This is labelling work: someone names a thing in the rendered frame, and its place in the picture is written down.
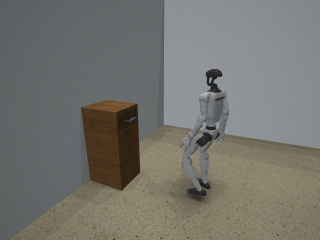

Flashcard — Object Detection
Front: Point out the robot right upper arm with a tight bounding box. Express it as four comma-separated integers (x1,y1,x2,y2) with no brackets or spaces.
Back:
221,90,229,116

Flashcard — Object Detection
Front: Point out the left robot hand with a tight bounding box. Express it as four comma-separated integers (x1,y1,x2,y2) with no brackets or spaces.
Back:
180,137,192,152

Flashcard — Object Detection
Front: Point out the humanoid robot torso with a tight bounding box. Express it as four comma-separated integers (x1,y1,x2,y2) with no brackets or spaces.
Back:
203,89,224,141

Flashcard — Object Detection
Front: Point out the right robot hand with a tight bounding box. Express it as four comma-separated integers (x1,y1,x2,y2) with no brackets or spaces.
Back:
214,130,225,145

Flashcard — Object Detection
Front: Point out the handle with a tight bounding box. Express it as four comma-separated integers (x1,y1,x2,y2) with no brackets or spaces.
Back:
125,117,137,123

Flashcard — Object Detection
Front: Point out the left robot forearm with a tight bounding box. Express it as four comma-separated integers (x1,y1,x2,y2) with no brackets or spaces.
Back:
187,115,204,140

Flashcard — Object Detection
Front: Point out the cabinet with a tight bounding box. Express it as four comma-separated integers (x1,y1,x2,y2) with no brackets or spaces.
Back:
81,100,140,191

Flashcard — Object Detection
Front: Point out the right robot forearm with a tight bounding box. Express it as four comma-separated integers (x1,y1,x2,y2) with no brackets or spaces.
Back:
218,114,229,132

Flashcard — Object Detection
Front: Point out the drawer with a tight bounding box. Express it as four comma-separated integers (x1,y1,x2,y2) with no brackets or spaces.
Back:
117,107,137,133

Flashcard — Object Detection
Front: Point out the robot left upper arm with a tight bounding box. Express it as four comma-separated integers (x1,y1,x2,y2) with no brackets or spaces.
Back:
199,92,210,123

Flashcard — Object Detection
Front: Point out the robot right foot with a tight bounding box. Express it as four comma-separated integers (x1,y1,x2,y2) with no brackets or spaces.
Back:
197,178,211,189

